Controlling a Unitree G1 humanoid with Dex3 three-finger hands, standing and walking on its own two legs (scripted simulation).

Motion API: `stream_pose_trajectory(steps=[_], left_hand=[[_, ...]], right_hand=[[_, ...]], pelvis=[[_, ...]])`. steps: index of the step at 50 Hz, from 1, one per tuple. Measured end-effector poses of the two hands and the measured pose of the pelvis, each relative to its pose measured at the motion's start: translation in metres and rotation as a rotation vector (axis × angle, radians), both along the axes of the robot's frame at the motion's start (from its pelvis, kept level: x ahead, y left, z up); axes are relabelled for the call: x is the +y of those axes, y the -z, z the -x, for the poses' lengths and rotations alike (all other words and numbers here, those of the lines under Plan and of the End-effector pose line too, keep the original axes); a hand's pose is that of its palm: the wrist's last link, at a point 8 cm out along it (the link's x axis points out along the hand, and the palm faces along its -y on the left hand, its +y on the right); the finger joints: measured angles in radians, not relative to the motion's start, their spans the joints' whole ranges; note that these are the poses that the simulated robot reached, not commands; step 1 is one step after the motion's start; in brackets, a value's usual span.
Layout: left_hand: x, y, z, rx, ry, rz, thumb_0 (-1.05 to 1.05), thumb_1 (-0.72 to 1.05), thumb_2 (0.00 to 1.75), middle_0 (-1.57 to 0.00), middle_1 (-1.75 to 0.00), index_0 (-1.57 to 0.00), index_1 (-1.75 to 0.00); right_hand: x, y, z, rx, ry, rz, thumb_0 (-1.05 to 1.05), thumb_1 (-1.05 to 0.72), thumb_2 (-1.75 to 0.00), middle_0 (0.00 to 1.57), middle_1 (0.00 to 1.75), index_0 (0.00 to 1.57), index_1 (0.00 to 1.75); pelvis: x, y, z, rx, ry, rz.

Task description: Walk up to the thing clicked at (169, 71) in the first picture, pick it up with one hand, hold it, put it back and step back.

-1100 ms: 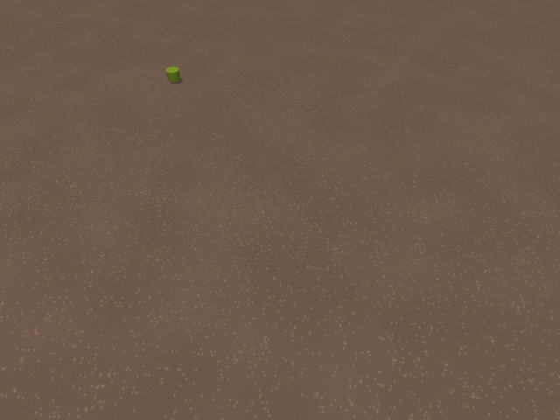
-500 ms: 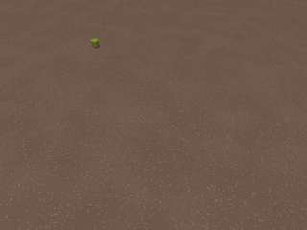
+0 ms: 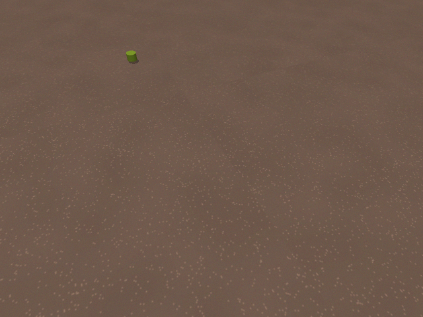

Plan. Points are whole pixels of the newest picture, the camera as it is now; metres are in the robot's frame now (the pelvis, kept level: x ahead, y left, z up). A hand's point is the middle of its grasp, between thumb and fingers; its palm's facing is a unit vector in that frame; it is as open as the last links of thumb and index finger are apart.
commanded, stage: stand
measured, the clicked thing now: (131, 56) +2.30 +0.75 -0.75
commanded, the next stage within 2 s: walk up in 0.02 s
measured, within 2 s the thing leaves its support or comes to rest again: neither
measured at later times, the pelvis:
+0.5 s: pelvis -0.02 -0.04 -0.01, yaw +19 degrees
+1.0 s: pelvis -0.01 -0.05 -0.04, yaw +34 degrees
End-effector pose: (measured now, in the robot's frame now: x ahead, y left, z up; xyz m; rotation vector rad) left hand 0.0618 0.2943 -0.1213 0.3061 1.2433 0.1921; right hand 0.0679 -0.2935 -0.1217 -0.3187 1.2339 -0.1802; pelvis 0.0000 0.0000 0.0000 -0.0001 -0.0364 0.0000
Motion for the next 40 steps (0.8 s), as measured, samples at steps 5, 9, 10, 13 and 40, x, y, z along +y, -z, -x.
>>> stream_pose_trajectory(steps=[5, 9, 10, 13, 40], left_hand=[[0.006, 0.000, -0.006, -0.045, -0.039, -0.009, 0.01, 0.90, 0.90, -0.21, -0.30, -0.20, -0.30], [0.007, -0.006, -0.002, -0.107, -0.084, -0.045, 0.00, 0.90, 0.90, -0.20, -0.30, -0.20, -0.30], [0.006, -0.007, 0.002, -0.118, -0.093, -0.056, 0.00, 0.90, 0.90, -0.20, -0.30, -0.20, -0.30], [0.003, -0.009, 0.024, -0.108, -0.122, -0.083, 0.00, 0.90, 0.90, -0.20, -0.30, -0.20, -0.30], [-0.015, 0.021, 0.179, -0.043, -0.514, 0.001, 0.01, 0.91, 0.90, -0.20, -0.30, -0.20, -0.30]], right_hand=[[-0.005, 0.000, -0.002, -0.005, -0.030, 0.006, 0.00, -0.90, -0.90, 0.20, 0.30, 0.21, 0.30], [-0.025, 0.002, -0.004, 0.041, -0.091, 0.036, 0.00, -0.90, -0.90, 0.20, 0.30, 0.21, 0.30], [-0.031, 0.004, -0.007, 0.049, -0.104, 0.045, 0.00, -0.90, -0.90, 0.20, 0.30, 0.21, 0.30], [-0.045, 0.008, -0.025, 0.037, -0.135, 0.074, 0.01, -0.90, -0.90, 0.20, 0.30, 0.21, 0.30], [0.047, -0.023, -0.150, -0.188, -0.585, 0.077, 0.00, -0.90, -0.90, 0.20, 0.30, 0.21, 0.30]], pelvis=[[-0.006, 0.005, 0.007, 0.012, -0.064, -0.010], [-0.021, 0.008, 0.015, 0.031, -0.144, -0.006], [-0.025, 0.011, 0.016, 0.037, -0.153, -0.009], [-0.034, 0.015, 0.021, 0.025, -0.179, -0.006], [-0.023, 0.023, 0.015, -0.005, -0.501, 0.004]])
